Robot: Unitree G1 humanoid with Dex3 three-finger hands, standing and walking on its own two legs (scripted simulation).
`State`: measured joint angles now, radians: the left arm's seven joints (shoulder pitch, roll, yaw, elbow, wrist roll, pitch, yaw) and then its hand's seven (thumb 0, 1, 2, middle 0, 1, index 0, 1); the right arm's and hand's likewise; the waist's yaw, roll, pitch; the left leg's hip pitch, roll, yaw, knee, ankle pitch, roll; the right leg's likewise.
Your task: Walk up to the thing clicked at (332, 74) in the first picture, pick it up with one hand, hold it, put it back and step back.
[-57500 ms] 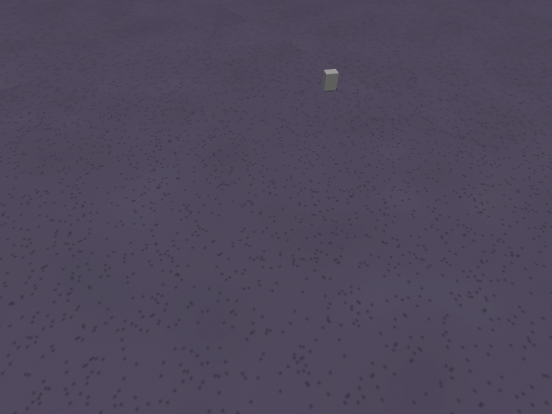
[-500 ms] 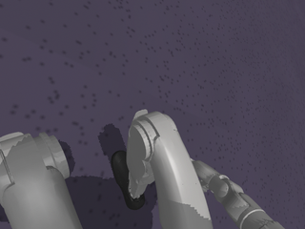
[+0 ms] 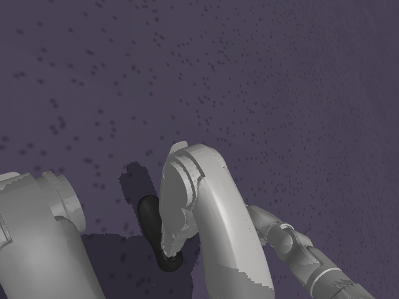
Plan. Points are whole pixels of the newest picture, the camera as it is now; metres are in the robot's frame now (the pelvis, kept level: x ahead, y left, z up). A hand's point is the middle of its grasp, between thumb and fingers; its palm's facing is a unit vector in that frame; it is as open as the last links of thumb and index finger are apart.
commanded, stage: loosen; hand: left
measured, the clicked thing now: out of the picture +0.44 +0.34 -0.21
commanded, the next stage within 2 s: open in 0.10 s
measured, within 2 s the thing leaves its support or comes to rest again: neither
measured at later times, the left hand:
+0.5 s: hand out of the picture +0.41 +0.36 -0.18, palm faces +0.63 -0.78 +0.00, open 9.7 cm
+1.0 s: hand out of the picture +0.41 +0.36 -0.18, palm faces +0.62 -0.79 -0.01, open 14.5 cm
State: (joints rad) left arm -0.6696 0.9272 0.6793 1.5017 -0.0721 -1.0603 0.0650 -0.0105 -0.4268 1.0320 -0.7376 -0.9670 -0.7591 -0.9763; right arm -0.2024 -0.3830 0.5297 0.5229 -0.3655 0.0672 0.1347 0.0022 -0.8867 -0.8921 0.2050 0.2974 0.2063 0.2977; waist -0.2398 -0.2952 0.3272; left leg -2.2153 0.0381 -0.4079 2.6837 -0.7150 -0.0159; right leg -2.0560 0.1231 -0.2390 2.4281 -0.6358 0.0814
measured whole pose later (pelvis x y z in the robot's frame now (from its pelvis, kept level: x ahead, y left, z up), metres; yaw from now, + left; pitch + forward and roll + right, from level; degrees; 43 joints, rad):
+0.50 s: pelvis +0.00 +0.00 +0.00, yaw -1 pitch +11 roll -18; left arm -0.66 0.93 0.68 1.49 -0.08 -1.06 0.07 0.00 -0.16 0.65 -0.78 -0.71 -0.80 -0.71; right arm -0.19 -0.38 0.55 0.51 -0.37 0.07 0.13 0.00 -0.89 -0.89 0.21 0.30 0.21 0.30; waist -0.24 -0.30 0.33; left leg -2.21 0.05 -0.42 2.68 -0.72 -0.01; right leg -2.05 0.13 -0.25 2.42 -0.63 0.08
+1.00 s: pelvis +0.00 +0.00 +0.00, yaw -1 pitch +11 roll -19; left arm -0.67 0.93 0.65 1.50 -0.08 -1.07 0.08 0.00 -0.31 0.22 -0.40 -0.25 -0.41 -0.25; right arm -0.20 -0.37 0.55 0.51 -0.37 0.07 0.14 0.00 -0.89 -0.89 0.21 0.30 0.21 0.30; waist -0.23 -0.30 0.33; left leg -2.21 0.05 -0.42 2.68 -0.72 0.00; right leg -2.04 0.12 -0.25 2.41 -0.63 0.08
